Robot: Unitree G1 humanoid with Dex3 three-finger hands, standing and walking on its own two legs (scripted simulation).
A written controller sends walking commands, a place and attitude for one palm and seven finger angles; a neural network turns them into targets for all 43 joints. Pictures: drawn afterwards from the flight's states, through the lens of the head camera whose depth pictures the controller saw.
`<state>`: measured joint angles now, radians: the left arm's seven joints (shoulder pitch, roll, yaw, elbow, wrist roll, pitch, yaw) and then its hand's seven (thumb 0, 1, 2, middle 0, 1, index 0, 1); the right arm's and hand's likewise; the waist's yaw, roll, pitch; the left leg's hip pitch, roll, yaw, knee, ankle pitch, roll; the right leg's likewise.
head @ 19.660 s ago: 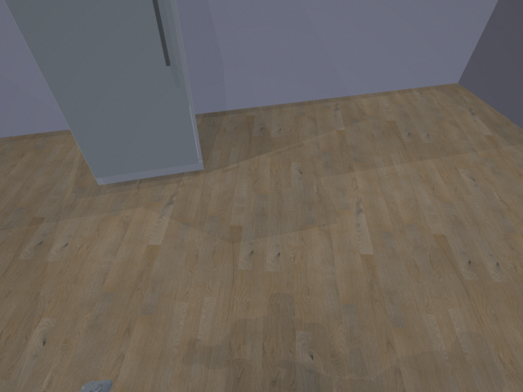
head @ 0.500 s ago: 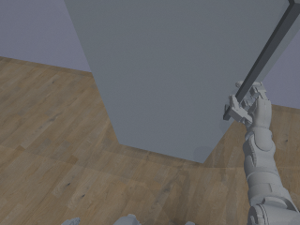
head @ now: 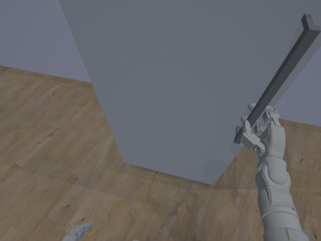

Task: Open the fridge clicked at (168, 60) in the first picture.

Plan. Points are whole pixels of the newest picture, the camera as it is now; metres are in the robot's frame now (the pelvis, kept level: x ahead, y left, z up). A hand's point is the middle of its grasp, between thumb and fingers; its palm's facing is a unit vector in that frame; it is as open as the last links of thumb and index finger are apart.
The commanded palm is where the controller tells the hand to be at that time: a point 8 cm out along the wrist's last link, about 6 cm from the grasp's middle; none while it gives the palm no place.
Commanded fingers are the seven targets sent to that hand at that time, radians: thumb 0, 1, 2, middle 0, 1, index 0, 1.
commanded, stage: pull the door a little, standing still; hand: right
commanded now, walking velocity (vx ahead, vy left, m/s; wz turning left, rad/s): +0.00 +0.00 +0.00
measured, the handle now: (262, 97) +0.45 -0.18 +0.12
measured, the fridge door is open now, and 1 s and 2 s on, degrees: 1 26 59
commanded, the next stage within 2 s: walk backward, drawing the door open in 0.10 s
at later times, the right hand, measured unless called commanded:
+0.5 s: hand (239, 176) +0.27 -0.12 +0.06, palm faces -0.01 +0.98 -0.21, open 6.3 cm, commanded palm +0.25 -0.17 +0.05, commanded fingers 0.00 -0.90 -0.90 0.45 1.40 0.45 1.40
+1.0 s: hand (210, 215) +0.19 -0.07 +0.06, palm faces +0.16 +0.97 -0.20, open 6.4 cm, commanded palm +0.15 -0.11 +0.05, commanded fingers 0.00 -0.90 -0.90 0.45 1.40 0.45 1.40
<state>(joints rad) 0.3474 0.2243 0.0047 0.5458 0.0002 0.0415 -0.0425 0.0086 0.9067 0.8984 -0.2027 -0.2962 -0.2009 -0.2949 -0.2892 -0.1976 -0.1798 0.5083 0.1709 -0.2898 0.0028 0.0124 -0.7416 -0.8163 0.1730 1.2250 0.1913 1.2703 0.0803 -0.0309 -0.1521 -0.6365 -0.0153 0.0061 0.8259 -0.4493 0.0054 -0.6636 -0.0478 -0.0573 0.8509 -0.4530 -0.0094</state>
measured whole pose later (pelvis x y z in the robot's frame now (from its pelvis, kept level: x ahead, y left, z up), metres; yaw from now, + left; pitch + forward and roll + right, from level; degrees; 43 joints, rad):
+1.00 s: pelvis -0.01 +0.09 +0.04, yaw -20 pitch -1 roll +3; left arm 0.25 0.18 -0.03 0.61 0.05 -0.02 0.08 0.01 0.91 0.90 -0.20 -0.30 -0.20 -0.29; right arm 0.24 -0.14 0.18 0.06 -0.07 -0.08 -0.07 0.01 -0.66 -0.84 0.22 1.25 0.31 1.29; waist 0.10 -0.06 0.01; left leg -0.51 -0.06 0.05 1.04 -0.38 -0.05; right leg -0.28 -0.05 0.05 0.51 -0.22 0.01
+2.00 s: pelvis +0.09 +0.50 +0.03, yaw -64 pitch -2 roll -1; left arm 0.17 0.23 0.04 0.70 0.02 -0.09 0.13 0.01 0.91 0.90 -0.20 -0.30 -0.20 -0.29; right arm 0.18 -0.16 -0.05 0.10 0.01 -0.12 -0.06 0.05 -0.68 -0.96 0.20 1.13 0.27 1.30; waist 0.05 -0.05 0.10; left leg -0.32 0.10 0.18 0.61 -0.24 0.04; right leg -0.48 -0.02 -0.10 1.22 -0.56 0.06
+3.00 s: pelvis +0.25 +0.75 +0.04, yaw -91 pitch +0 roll -5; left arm 0.23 0.30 0.02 0.71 -0.02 -0.06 0.09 0.01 0.91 0.90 -0.20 -0.30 -0.20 -0.29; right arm -0.44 -0.26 -0.05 0.80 0.00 -0.18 -0.10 0.08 -0.62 -1.00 0.21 1.21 0.36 1.28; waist -0.01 0.03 0.09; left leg -0.38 0.14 0.15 0.48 -0.18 0.06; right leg -0.31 -0.01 -0.10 0.70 -0.46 -0.01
